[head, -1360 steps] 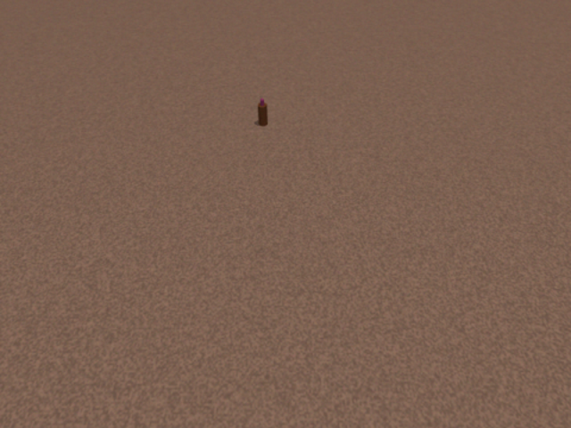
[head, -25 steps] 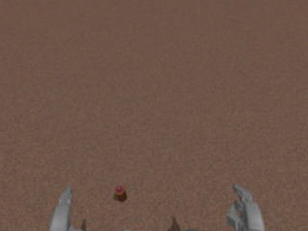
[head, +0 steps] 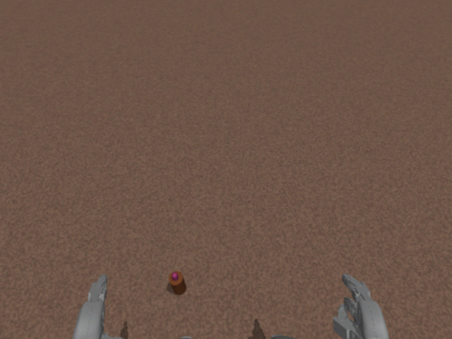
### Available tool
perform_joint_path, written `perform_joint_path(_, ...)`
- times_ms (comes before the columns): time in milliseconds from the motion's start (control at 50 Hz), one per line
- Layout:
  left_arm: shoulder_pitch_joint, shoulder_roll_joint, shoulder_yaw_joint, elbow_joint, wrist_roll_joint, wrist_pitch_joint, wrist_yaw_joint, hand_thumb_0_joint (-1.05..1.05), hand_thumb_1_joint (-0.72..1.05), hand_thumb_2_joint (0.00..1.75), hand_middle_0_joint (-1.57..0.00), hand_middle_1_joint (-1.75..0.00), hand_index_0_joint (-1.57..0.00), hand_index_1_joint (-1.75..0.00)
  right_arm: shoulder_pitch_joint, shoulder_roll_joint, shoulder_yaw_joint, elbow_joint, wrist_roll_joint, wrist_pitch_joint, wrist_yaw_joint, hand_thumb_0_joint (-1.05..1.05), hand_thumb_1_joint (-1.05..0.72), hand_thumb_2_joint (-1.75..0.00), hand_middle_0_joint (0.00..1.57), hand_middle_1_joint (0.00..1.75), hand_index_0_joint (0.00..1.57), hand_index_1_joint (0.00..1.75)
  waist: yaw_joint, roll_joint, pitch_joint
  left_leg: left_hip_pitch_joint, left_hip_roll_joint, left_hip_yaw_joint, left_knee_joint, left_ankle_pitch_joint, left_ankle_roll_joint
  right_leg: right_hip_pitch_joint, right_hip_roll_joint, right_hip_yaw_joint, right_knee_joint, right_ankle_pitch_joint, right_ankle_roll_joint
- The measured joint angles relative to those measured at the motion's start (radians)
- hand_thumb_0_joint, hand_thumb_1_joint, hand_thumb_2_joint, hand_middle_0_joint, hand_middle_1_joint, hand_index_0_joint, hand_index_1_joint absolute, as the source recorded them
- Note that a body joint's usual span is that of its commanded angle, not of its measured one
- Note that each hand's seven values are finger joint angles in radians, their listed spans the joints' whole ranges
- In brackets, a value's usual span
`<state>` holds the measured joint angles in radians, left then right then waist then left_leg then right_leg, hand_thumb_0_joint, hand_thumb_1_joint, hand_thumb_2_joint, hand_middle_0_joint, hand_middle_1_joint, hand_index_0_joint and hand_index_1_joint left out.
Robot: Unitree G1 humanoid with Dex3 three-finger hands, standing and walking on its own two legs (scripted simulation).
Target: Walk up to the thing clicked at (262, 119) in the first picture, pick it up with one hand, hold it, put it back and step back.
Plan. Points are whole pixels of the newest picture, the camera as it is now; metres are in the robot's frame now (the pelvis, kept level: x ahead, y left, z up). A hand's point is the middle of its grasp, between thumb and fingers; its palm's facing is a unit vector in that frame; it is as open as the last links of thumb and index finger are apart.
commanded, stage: home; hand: left
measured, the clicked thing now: (177, 281) +0.43 +0.19 -0.64
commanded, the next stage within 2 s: stand in 0.74 s
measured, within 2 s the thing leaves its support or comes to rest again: neither
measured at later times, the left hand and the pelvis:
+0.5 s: hand (126, 324) +0.17 +0.18 -0.06, palm faces +0.10 -0.95 -0.29, open 17.4 cm; pelvis +0.00 +0.00 +0.00, yaw +0 degrees
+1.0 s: hand (123, 327) +0.17 +0.19 -0.06, palm faces +0.10 -0.95 -0.29, open 16.2 cm; pelvis +0.00 +0.01 +0.00, yaw +0 degrees
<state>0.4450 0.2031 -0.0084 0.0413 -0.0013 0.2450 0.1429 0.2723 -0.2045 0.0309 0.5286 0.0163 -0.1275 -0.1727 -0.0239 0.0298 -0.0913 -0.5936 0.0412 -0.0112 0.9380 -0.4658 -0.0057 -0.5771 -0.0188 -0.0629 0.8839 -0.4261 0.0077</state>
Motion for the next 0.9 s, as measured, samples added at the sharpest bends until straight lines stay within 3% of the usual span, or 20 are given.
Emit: perform_joint_path(900,0.004,0.003,0.002,-0.004,0.001,-0.005,-0.007,0.0,-0.52,0.07,-0.06,-0.07,-0.07,-0.07,0.001,0.006,0.001,0.009,-0.004,-0.012,0.002,0.01,-0.9,-0.9,0.2,0.3,0.2,0.3,0.003,-0.005,0.004,0.008,-0.004,0.004,-0.001,0.001,0.008,0.011,-0.003,0.005,-0.009,0.006,0.007)
